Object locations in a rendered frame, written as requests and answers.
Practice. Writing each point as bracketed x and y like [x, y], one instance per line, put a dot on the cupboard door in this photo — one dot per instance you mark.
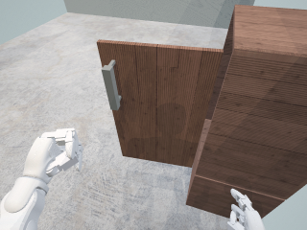
[165, 94]

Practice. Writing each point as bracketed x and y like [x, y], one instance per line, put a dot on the robot right hand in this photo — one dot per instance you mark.
[248, 217]

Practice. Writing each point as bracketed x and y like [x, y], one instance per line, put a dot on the robot left forearm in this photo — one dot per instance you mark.
[21, 207]

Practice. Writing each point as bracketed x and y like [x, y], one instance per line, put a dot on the robot left hand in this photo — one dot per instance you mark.
[45, 159]

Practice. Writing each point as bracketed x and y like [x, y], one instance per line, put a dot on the handle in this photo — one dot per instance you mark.
[111, 86]

